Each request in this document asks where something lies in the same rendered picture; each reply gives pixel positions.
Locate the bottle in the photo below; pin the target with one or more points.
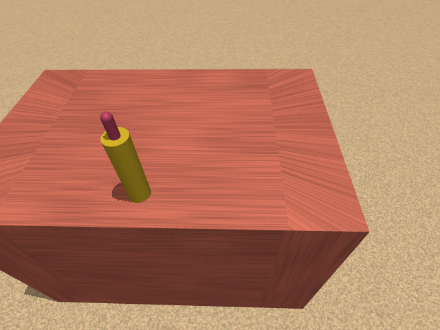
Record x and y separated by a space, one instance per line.
119 146

